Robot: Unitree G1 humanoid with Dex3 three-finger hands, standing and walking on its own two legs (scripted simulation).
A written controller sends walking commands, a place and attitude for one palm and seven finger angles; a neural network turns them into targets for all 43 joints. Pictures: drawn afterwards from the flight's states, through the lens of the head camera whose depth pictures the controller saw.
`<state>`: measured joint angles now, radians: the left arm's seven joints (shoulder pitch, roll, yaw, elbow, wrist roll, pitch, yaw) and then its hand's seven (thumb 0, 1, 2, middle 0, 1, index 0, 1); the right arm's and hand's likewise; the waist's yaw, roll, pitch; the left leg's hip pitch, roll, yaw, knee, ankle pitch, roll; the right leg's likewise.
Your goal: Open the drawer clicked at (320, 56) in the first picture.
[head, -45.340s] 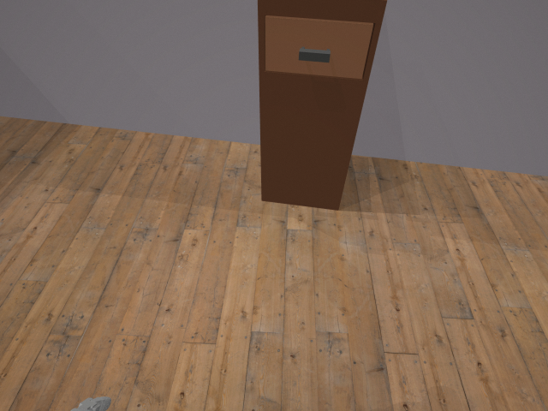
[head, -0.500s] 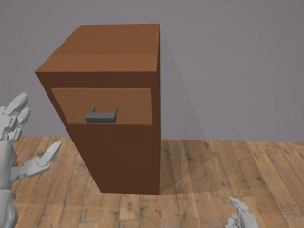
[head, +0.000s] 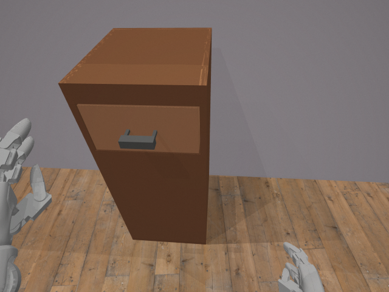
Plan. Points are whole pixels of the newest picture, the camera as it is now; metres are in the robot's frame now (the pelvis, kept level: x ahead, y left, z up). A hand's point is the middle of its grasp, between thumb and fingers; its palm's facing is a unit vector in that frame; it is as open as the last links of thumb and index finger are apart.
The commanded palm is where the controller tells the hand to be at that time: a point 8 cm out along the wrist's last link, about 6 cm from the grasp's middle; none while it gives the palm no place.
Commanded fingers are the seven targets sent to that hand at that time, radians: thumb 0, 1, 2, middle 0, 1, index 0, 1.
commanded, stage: step back with the hand held close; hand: left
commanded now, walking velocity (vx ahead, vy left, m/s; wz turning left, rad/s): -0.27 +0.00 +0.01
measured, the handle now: (139, 137) +0.52 +0.23 +0.01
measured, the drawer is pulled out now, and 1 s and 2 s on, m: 0.00 0.00 0.00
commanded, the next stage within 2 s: stop stepping back and stand still in 1.26 s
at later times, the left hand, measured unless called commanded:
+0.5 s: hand (20, 216) +0.16 +0.26 +0.19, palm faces +0.38 -0.80 -0.46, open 7.4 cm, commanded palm +0.10 +0.31 +0.20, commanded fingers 0.00 0.90 0.90 -0.20 -0.30 -0.20 -0.30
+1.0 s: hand out of the picture +0.09 +0.25 +0.18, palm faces +0.33 -0.81 -0.48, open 7.4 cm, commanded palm +0.01 +0.30 +0.20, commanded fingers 0.00 0.90 0.90 -0.20 -0.30 -0.20 -0.30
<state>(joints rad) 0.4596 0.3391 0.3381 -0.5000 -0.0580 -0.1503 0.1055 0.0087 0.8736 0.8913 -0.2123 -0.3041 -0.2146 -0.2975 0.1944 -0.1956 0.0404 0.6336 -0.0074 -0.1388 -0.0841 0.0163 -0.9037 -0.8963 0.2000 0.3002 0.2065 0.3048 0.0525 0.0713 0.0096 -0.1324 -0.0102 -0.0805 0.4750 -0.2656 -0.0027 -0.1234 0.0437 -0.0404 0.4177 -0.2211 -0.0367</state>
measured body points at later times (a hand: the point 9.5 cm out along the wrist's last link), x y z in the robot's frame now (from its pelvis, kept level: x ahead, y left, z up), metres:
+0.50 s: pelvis -0.03 +0.03 -0.01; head -0.03 +0.04 +0.44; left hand +0.13 +0.31 +0.21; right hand +0.16 -0.19 -0.07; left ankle +0.00 +0.12 -0.74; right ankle +0.01 -0.09 -0.74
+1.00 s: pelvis -0.12 +0.02 -0.01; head -0.08 +0.03 +0.44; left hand +0.07 +0.29 +0.20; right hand +0.07 -0.21 -0.09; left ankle +0.00 +0.12 -0.74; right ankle -0.12 -0.09 -0.74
